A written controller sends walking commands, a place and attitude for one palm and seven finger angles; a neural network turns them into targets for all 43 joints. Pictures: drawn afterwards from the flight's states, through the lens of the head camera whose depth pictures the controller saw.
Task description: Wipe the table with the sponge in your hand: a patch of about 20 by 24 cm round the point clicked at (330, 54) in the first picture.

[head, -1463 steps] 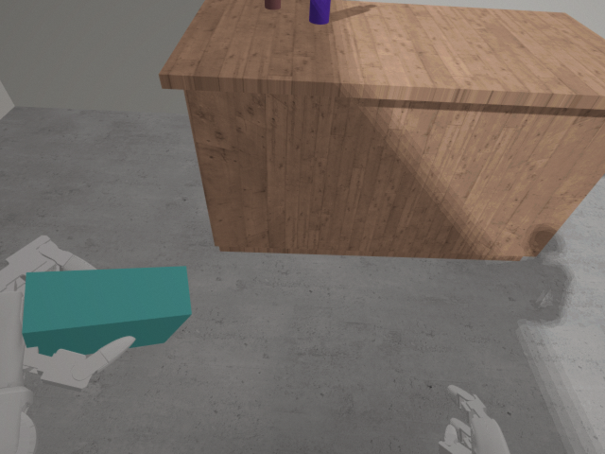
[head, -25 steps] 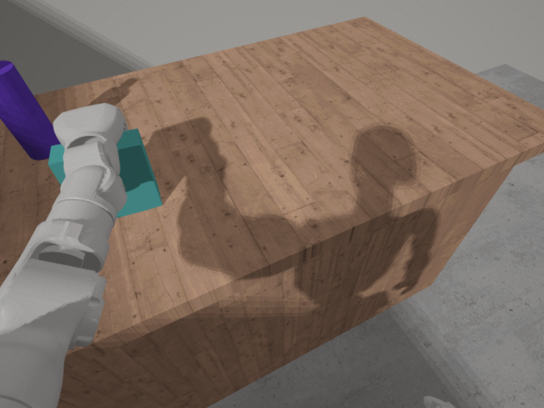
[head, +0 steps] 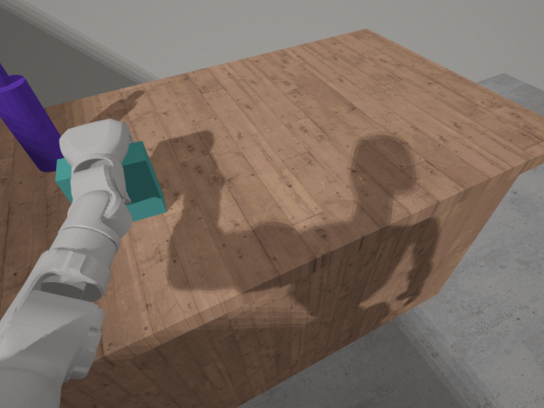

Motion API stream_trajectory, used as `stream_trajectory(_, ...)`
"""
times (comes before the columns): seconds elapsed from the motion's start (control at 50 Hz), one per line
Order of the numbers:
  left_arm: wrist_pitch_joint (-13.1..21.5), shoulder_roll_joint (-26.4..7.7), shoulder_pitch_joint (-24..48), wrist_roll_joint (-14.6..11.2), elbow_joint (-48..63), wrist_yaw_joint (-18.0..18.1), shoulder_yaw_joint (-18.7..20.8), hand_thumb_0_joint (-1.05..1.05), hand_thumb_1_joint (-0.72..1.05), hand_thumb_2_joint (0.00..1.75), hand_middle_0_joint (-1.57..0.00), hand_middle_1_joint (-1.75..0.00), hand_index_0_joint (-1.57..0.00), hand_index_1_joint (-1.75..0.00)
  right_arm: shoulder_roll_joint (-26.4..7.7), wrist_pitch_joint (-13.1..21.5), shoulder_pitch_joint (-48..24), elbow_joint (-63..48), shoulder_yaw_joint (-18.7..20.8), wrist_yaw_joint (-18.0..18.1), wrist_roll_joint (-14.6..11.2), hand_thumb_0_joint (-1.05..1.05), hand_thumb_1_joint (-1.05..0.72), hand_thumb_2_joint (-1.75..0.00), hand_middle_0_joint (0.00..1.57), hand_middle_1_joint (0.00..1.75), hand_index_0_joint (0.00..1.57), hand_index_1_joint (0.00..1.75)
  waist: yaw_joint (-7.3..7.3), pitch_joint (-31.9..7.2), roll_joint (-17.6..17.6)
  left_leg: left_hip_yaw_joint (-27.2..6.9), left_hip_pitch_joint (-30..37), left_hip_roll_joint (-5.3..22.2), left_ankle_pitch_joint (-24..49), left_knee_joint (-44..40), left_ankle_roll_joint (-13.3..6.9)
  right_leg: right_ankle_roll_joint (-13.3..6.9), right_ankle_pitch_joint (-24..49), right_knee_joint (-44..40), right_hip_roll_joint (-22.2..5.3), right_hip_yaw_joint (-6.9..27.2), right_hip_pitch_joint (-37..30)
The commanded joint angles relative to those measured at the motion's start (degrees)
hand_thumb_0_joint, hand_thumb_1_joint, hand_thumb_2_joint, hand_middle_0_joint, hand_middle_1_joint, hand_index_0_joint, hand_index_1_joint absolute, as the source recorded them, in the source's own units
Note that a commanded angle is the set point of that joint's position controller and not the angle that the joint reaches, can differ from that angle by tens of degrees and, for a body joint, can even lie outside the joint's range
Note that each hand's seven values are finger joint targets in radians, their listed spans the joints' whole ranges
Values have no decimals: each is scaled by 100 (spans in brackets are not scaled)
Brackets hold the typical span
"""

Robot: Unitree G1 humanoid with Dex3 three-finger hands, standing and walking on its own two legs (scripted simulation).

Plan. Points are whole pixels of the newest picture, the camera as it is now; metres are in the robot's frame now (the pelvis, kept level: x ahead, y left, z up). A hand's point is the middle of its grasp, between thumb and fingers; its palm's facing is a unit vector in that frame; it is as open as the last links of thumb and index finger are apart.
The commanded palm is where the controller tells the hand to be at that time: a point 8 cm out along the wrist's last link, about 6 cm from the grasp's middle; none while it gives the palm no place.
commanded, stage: wipe back along the third lane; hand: left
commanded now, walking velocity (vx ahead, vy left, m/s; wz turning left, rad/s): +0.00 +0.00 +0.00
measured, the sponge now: (121, 197) +0.43 +0.27 +0.09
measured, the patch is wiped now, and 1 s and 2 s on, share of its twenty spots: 0.90 0.90 0.95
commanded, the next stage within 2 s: slide back across to the middle lane in 1.32 s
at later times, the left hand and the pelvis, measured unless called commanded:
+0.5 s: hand (113, 189) +0.39 +0.25 +0.15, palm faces +0.07 -0.02 -1.00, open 9.5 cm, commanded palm +0.35 +0.23 +0.18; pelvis +0.00 -0.01 +0.00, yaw +2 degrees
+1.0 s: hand (127, 214) +0.34 +0.21 +0.15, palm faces +0.10 -0.03 -0.99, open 9.4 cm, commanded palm +0.30 +0.20 +0.18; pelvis -0.01 -0.02 +0.00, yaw +2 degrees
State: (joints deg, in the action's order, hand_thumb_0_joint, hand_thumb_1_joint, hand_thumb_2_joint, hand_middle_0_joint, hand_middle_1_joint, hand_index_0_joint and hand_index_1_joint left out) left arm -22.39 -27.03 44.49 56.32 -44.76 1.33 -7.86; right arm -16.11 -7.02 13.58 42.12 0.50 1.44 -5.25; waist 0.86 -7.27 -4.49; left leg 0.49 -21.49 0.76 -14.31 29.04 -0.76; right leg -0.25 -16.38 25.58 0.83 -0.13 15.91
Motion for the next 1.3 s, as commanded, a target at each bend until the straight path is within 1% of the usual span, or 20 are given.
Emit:
stream_trajectory(0.0,-396,-602,1737,-100,648,-55,-43,0,10,130,-120,-160,-120,-160,-732,238,-943,-920,159,-4,-42,0,-90,-90,20,30,20,30,-79,-1040,487,-64,1131,-96,1580,-206,-219,-265,1733,-203,150,-319,-58)
stream_trajectory(0.06,-580,-803,1686,-53,702,-100,92,0,10,130,-120,-160,-120,-160,-735,215,-1067,-943,134,22,-29,0,-90,-90,20,30,20,30,-129,-1159,592,-72,1193,-123,1617,-186,-216,-275,1788,-178,132,-309,-192)
stream_trajectory(0.12,-646,-481,1634,-40,937,-244,-163,0,10,130,-120,-160,-120,-160,-684,189,-1245,-1075,79,35,-39,0,-90,-90,20,30,20,30,-136,-1134,555,-107,1258,-113,1623,-209,-200,-301,1740,-181,124,-323,-163)
stream_trajectory(0.2,-661,-353,1587,37,1098,-362,-328,0,10,130,-120,-160,-120,-160,-645,155,-1299,-1149,50,50,-33,0,-90,-90,20,30,20,30,-101,-1156,579,-105,1336,-134,1652,-133,-201,-303,1784,-132,112,-327,-158)
stream_trajectory(0.22,-647,-517,1437,24,1167,-371,-131,0,10,130,-120,-160,-120,-160,-654,147,-1327,-1167,50,42,-19,0,-90,-90,20,30,20,30,-174,-1207,518,-128,1356,-122,1710,-139,-190,-322,1826,-134,110,-315,-213)
stream_trajectory(0.3,-663,-33,1219,-6,1684,-428,-512,0,10,130,-120,-160,-120,-160,-577,106,-1495,-1295,13,-3,-32,0,-90,-90,20,30,20,30,-169,-1214,349,-126,1471,-134,1882,-56,-185,-342,1980,-54,115,-337,-189)
stream_trajectory(0.56,-1177,-95,42,-253,2858,-518,-327,0,10,130,-120,-160,-120,-160,-572,26,-2008,-1456,-56,-79,-62,0,-90,-90,20,30,20,30,-367,-1132,742,-52,1333,-191,2109,23,-191,-301,2722,78,75,-313,-670)
stream_trajectory(0.6,-1224,148,-169,-256,3117,-584,-536,0,10,130,-120,-160,-120,-160,-541,35,-2086,-1501,-74,-105,-73,0,-90,-90,20,30,20,30,-369,-1129,760,-41,1356,-199,2207,52,-201,-294,2858,120,77,-323,-677)
stream_trajectory(0.7,-1319,186,-700,-292,3673,-633,-547,0,10,130,-120,-160,-120,-160,-503,48,-2288,-1604,-94,-150,-81,0,-90,-90,20,30,20,30,-450,-1054,844,-15,1300,-206,2020,29,-199,-267,2722,134,77,-307,-718)
stream_trajectory(0.72,-1352,-91,-684,-257,3706,-611,-336,0,10,130,-120,-160,-120,-160,-545,40,-2308,-1576,-103,-139,-75,0,-90,-90,20,30,20,30,-472,-969,777,-35,1282,-170,1902,-20,-174,-296,2526,114,82,-287,-681)
stream_trajectory(0.74,-1384,124,-492,-258,3817,-611,-562,0,10,130,-120,-160,-120,-160,-501,51,-2343,-1605,-121,-135,-84,0,-90,-90,20,30,20,30,-437,-955,712,-17,1289,-194,1846,-22,-183,-286,2447,132,79,-300,-655)
stream_trajectory(0.82,-1551,-305,-422,-196,3584,-572,-237,0,10,130,-120,-160,-120,-160,-540,60,-2460,-1494,-147,-50,-85,0,-90,-90,20,30,20,30,-495,-637,759,14,1201,-186,1406,-136,-143,-283,1926,-26,66,-204,-507)
stream_trajectory(0.86,-1581,121,-209,-190,3540,-585,-646,0,10,130,-120,-160,-120,-160,-463,95,-2488,-1501,-172,-42,-118,0,-90,-90,20,30,20,30,-420,-649,702,8,1257,-198,1333,-130,-150,-290,1744,-13,64,-242,-400)
stream_trajectory(0.92,-1593,25,-188,-128,3491,-605,-598,0,10,130,-120,-160,-120,-160,-484,113,-2510,-1499,-168,-40,-104,0,-90,-90,20,30,20,30,-470,-682,569,-40,1283,-178,1188,-175,-138,-323,1481,-27,69,-213,-370)
stream_trajectory(0.94,-1556,286,-155,-148,3633,-620,-841,0,10,130,-120,-160,-120,-160,-449,143,-2504,-1560,-174,-63,-118,0,-90,-90,20,30,20,30,-442,-836,493,-18,1332,-209,1226,-129,-153,-316,1533,22,56,-232,-422)
stream_trajectory(1.02,-1443,117,-894,-215,3778,-643,-554,0,10,130,-120,-160,-120,-160,-461,157,-2570,-1616,-150,-103,-86,0,-90,-90,20,30,20,30,-566,-972,698,-7,1314,-198,1344,-81,-154,-299,1836,25,50,-163,-628)
stream_trajectory(1.06,-1424,384,-704,-262,3785,-645,-804,0,10,130,-120,-160,-120,-160,-420,172,-2592,-1604,-175,-105,-103,0,-90,-90,20,30,20,30,-472,-729,794,30,1246,-199,1164,-92,-163,-261,1662,0,46,-195,-467)
stream_trajectory(1.12,-1476,-71,-833,-264,3817,-601,-400,0,10,130,-120,-160,-120,-160,-467,173,-2659,-1574,-180,-77,-80,0,-90,-90,20,30,20,30,-575,-517,818,18,1152,-183,1000,-185,-148,-255,1448,-92,53,-123,-455)
stream_trajectory(1.18,-1521,286,-922,-278,3901,-593,-708,0,10,130,-120,-160,-120,-160,-417,197,-2714,-1571,-186,-81,-108,0,-90,-90,20,30,20,30,-532,-449,796,72,1182,-197,1008,-175,-146,-237,1433,-92,49,-144,-410)
stream_trajectory(1.28,-1572,342,-1364,-309,4208,-595,-716,0,10,130,-120,-160,-120,-160,-412,235,-2774,-1619,-166,-135,-97,0,-90,-90,20,30,20,30,-594,-664,833,110,1250,-218,1218,-94,-166,-228,1796,-13,43,-97,-592)
